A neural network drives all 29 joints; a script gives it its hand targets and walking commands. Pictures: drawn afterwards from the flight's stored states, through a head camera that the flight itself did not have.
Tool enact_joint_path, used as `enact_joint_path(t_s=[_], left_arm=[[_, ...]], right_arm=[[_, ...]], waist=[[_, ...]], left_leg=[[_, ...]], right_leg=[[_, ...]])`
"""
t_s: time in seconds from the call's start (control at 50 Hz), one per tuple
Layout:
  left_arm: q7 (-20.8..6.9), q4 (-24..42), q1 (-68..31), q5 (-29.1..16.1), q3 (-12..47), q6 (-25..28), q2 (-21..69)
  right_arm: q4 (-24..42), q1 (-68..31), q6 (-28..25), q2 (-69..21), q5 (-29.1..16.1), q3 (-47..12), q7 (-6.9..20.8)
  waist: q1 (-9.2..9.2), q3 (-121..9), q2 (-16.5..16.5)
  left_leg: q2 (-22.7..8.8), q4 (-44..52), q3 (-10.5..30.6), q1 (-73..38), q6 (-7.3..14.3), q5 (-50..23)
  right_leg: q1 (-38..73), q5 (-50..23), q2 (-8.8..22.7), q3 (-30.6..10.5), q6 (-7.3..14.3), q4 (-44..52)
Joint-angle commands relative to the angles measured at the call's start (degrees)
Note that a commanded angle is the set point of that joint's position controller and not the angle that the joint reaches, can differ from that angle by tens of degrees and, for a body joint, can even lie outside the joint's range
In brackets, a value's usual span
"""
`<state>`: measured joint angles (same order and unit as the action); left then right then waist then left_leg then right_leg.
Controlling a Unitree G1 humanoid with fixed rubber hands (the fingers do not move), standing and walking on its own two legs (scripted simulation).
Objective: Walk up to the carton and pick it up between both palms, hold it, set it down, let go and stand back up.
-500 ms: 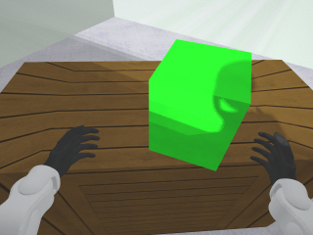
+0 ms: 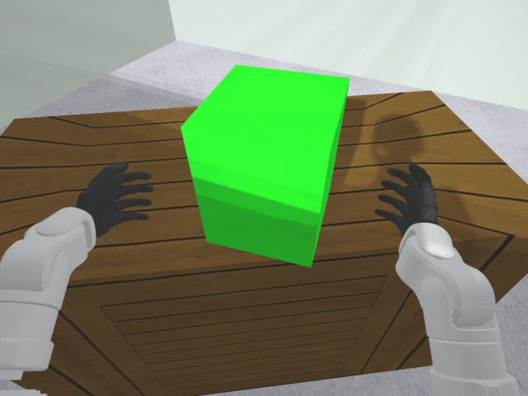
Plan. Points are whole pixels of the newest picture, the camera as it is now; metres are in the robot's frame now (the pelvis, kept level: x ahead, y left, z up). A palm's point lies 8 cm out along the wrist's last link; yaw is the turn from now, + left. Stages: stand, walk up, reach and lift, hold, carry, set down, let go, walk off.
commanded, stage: reach and lift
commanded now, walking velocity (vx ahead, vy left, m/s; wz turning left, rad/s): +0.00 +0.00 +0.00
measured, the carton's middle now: (273, 165) +0.48 -0.05 +0.11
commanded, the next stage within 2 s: none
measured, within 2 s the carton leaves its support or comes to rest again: neither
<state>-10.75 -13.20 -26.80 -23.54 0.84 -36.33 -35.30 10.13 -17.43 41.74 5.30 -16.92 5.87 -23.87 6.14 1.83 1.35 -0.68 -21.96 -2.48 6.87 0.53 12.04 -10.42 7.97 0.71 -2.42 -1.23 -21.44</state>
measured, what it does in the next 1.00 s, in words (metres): stands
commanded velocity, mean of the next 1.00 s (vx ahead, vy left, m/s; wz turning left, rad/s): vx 0.00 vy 0.00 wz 0.00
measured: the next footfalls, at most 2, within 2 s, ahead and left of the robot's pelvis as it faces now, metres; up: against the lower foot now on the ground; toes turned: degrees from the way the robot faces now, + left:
none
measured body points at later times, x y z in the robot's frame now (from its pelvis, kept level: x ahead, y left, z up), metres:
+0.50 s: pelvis +0.01 +0.01 +0.00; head +0.02 +0.05 +0.45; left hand +0.46 +0.20 +0.18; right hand +0.37 -0.19 +0.19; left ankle +0.00 +0.12 -0.74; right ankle +0.04 -0.13 -0.74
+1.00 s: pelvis +0.02 +0.02 +0.00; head +0.04 +0.04 +0.45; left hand +0.52 +0.17 +0.24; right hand +0.41 -0.23 +0.21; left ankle +0.00 +0.12 -0.74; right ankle +0.04 -0.13 -0.74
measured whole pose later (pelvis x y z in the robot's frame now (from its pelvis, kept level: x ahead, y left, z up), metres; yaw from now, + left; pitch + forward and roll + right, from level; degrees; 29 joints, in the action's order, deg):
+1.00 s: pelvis +0.02 +0.02 +0.00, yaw +1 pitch +4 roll -2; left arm -7.2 -47.0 -63.2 -20.0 6.2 -33.5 -34.0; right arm -28.0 -50.1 31.3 9.7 -21.1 7.0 -19.2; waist 14.4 -2.9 0.7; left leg -1.5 -26.0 -1.3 14.6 1.0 15.0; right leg -13.7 6.5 0.4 0.0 -2.3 -16.6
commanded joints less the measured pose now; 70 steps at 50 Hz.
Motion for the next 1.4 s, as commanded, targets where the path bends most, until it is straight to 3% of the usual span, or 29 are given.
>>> enact_joint_path(t_s=[0.0,0.1,0.12,0.16,0.28,0.52,0.6,0.68,0.82,0.92,1.18,1.2,1.28,1.38], left_arm=[[-0.2,6.5,-29.7,-0.9,-7.2,4.1,-17.5],[-0.5,4.8,-34.7,-1.5,-6.5,3.8,-18.6],[-0.4,4.0,-36.0,-0.8,-5.8,3.5,-18.0],[-0.3,3.3,-38.7,-0.8,-5.3,3.3,-18.3],[0.2,3.4,-42.2,1.0,-5.6,2.1,-17.5],[2.9,-2.8,-56.0,3.2,-2.3,1.2,-12.1],[3.6,-4.8,-59.4,3.5,-1.1,1.6,-10.2],[4.1,-7.5,-62.5,3.8,-0.8,2.2,-9.8],[4.1,-16.1,-67.6,3.9,-0.5,4.2,-10.6],[3.7,-22.4,-71.6,3.5,0.9,6.5,-10.7],[4.2,-39.3,-84.5,2.0,6.7,13.9,-8.3],[4.1,-41.0,-86.6,0.9,7.4,13.7,-4.9],[4.7,-45.5,-89.1,1.4,8.4,16.1,-4.8],[4.9,-54.3,-86.8,2.8,9.3,20.2,-4.1]], right_arm=[[10.1,-25.0,-2.3,3.5,0.2,0.4,-1.7],[8.6,-30.1,-2.7,3.5,-0.7,0.1,-3.2],[6.2,-33.0,-3.1,2.4,-1.1,-1.0,-2.9],[5.5,-35.3,-3.8,2.7,-1.5,-0.6,-2.9],[2.7,-38.0,-5.3,4.8,-3.2,-0.3,-3.1],[-12.0,-48.5,-8.9,10.4,-3.7,4.4,0.2],[-15.5,-52.0,-10.9,12.6,-3.8,5.2,2.0],[-17.5,-55.7,-12.5,14.3,-3.7,5.4,3.4],[-21.0,-61.8,-13.7,14.5,-3.7,3.8,4.7],[-24.5,-65.6,-14.0,13.9,-4.1,2.5,5.0],[-37.9,-76.8,-16.6,12.8,-2.2,2.9,5.2],[-39.9,-78.0,-17.3,13.1,-0.9,3.9,4.9],[-44.9,-79.9,-19.2,12.4,-0.9,3.6,4.8],[-52.4,-78.7,-21.8,10.9,-0.1,2.5,5.1]], waist=[[0.59,-21.6,-1.2],[1.84,-26.0,-1.7],[1.3,-25.7,-2.5],[2.26,-27.6,-3.6],[3.89,-33.1,-6.2],[7.14,-33.8,-14.7],[7.94,-35.8,-15.4],[8.32,-38.1,-14.1],[8.06,-40.0,-9.3],[8.48,-41.2,-7.8],[11.6,-45.4,-10.3],[14.32,-45.3,-11.8],[14.22,-45.9,-14.2],[13.71,-41.9,-14.1]], left_leg=[[1.0,5.9,-1.7,7.6,3.2,4.6],[1.4,4.2,-1.7,6.5,2.2,0.8],[0.5,3.9,-1.0,7.8,2.3,1.8],[0.4,3.4,-0.8,7.3,2.0,1.3],[0.5,1.0,-0.3,2.5,0.0,-8.5],[-1.0,-1.9,1.4,-6.5,-5.0,-18.8],[-1.4,-3.5,2.1,-10.1,-6.6,-24.5],[-0.9,-4.6,2.2,-11.4,-6.9,-28.3],[0.6,-4.0,1.5,-7.1,-4.9,-26.9],[1.3,-3.1,1.3,-4.2,-3.7,-24.9],[1.3,-2.2,1.6,-2.2,-3.3,-19.2],[1.3,-3.9,0.4,-6.0,-4.7,-19.3],[1.0,-3.7,0.6,-5.6,-5.4,-18.4],[0.7,-1.3,0.8,-2.0,-4.4,-15.2]], right_leg=[[17.9,-9.4,1.0,-0.7,1.9,0.3],[20.0,-18.3,1.1,-0.5,0.8,-0.8],[17.7,-17.3,1.6,0.1,1.3,-0.3],[17.4,-17.9,1.5,0.4,1.7,-0.2],[18.1,-26.6,0.5,1.8,1.4,-0.7],[8.8,-21.8,-2.8,5.4,3.6,1.6],[6.7,-22.5,-3.6,6.3,3.7,2.0],[6.9,-24.7,-4.0,6.6,3.2,1.9],[11.9,-30.2,-3.8,5.9,2.0,0.7],[14.0,-32.6,-3.4,5.4,1.7,0.3],[10.0,-31.5,-2.4,5.7,2.2,0.6],[8.6,-33.3,-2.4,5.8,2.4,0.8],[5.6,-31.5,-2.3,6.6,2.6,0.9],[5.8,-29.1,-2.0,6.9,2.8,1.2]])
